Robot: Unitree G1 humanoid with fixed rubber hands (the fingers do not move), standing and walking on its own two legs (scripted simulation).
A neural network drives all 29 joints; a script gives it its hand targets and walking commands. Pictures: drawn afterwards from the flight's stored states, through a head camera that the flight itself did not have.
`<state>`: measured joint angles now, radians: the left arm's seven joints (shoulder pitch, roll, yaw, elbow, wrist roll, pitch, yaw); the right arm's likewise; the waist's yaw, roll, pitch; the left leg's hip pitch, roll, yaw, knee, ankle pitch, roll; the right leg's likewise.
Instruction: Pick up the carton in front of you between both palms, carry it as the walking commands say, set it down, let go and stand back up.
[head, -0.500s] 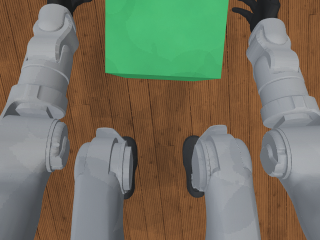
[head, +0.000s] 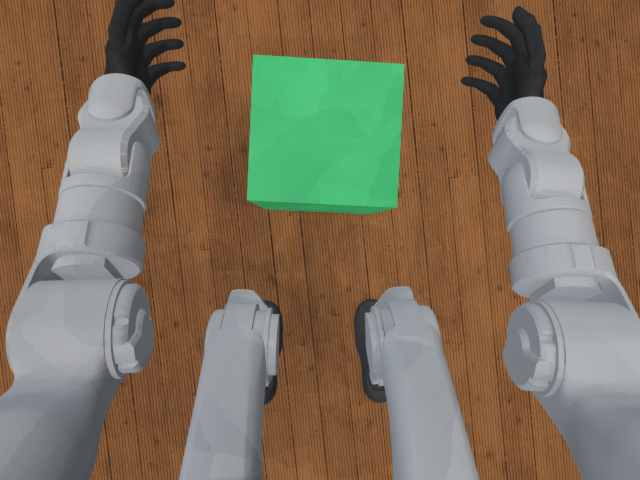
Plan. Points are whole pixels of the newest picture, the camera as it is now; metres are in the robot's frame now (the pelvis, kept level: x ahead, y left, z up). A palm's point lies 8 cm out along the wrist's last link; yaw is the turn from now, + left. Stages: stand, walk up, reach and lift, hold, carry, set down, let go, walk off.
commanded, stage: set down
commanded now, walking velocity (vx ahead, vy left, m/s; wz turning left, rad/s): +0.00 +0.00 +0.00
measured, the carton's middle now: (322, 150) +0.51 -0.01 -0.37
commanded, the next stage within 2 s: let go in 0.38 s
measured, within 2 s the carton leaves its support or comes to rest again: neither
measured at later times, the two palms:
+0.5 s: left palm (25, 6) +0.52 +0.20 +0.04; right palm out of the picture +0.50 -0.20 +0.04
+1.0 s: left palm out of the picture +0.36 +0.23 +0.15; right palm out of the picture +0.36 -0.23 +0.16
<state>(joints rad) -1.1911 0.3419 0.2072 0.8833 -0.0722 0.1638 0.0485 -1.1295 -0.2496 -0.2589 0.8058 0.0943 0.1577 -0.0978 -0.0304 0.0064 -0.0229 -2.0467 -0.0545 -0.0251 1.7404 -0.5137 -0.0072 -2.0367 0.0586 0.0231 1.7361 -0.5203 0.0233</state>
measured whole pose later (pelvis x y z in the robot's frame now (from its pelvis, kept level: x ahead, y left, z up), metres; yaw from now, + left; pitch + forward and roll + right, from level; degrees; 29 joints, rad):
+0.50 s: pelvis +0.03 +0.00 +0.14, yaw +0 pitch +45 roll -1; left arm -1.02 0.27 0.28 0.88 0.05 0.12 -0.01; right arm -0.95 -0.20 -0.31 0.79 0.00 0.11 -0.03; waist -0.03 0.01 -0.10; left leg -1.60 -0.05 -0.05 1.18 -0.36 0.00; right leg -1.59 0.05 0.04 1.17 -0.37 0.02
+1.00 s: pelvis +0.10 +0.00 +0.25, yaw +1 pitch +23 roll +0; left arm -0.15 0.19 0.14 0.58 0.04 0.00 -0.03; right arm -0.12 -0.17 -0.12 0.57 0.00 -0.01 0.05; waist -0.02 -0.02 -0.07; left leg -0.79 -0.04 -0.06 0.70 -0.31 0.00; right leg -0.78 0.04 0.04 0.70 -0.31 -0.01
